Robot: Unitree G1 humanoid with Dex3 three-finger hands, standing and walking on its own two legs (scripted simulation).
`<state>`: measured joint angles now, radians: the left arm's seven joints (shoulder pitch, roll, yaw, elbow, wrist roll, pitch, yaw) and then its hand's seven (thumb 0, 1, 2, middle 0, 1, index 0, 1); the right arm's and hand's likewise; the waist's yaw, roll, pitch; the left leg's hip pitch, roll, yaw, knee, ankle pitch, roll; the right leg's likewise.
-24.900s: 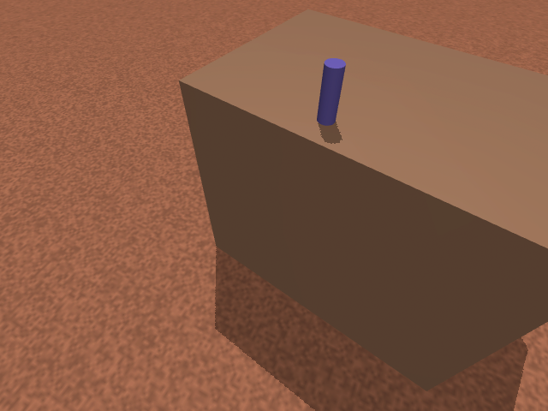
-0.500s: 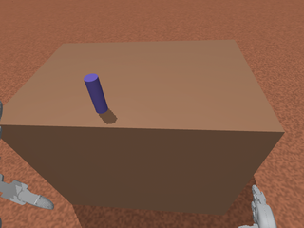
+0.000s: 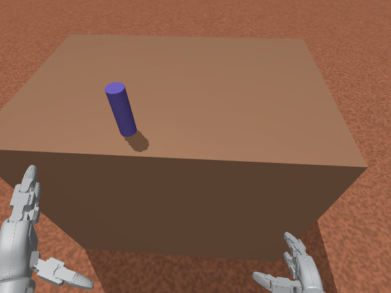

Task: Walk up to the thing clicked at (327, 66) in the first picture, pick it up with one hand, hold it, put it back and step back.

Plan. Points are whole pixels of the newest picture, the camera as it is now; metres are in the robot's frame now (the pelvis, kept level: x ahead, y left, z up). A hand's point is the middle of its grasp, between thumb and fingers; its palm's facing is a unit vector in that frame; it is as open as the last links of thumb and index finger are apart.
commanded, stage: home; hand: left
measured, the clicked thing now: (122, 111) +0.48 +0.21 +0.10
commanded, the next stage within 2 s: none
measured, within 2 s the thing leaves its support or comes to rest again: neither
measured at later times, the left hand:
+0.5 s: hand (128, 258) +0.20 +0.18 -0.10, palm faces +0.09 -0.98 -0.20, open 17.5 cm
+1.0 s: hand (109, 281) +0.16 +0.21 -0.13, palm faces -0.06 -0.94 -0.34, open 17.6 cm
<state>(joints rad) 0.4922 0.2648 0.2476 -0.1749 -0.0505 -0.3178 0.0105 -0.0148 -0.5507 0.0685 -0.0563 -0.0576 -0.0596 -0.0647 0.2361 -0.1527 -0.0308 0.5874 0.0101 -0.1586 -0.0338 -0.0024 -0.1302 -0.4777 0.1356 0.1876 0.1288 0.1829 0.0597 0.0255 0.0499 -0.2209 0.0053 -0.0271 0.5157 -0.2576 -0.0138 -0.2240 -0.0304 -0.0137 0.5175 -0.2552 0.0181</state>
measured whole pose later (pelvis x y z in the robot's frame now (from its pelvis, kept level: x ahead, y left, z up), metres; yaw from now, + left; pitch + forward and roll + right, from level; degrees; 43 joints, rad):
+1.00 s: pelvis +0.02 +0.00 +0.00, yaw -1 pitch -1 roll +0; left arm 0.23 0.29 -0.01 0.74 0.04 -0.04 0.03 -0.01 -0.57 0.04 -0.05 -0.04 -0.05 -0.05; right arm 0.19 -0.29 -0.02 0.79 -0.03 -0.01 0.00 0.01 -0.89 -0.90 0.21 0.31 0.20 0.30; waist -0.01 0.01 0.00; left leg -0.23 0.01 0.00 0.55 -0.31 -0.02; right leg -0.24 -0.02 0.01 0.56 -0.30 0.01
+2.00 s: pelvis +0.01 +0.00 +0.01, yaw -1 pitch -2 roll +0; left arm 0.12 0.35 -0.02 1.13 0.01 -0.02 0.00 -0.01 -0.55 0.05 -0.05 -0.05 -0.05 -0.06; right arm 0.14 -0.35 0.02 1.09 -0.01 -0.01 0.00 0.01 -0.90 -0.90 0.21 0.31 0.20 0.30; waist 0.00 0.01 0.03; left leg -0.13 0.01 -0.01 0.35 -0.18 -0.02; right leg -0.14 -0.02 0.00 0.35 -0.17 0.02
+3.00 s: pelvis +0.02 +0.00 +0.01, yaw -1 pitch -2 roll +0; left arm 0.13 0.35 -0.01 1.13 0.02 -0.01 0.00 0.00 0.15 0.67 -0.19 -0.27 -0.19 -0.28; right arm 0.14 -0.35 0.01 1.12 -0.01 0.00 0.00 0.01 -0.90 -0.89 0.21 0.30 0.20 0.30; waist 0.00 0.01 0.05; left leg -0.11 0.02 -0.01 0.32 -0.18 -0.02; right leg -0.12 -0.02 0.00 0.32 -0.17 0.02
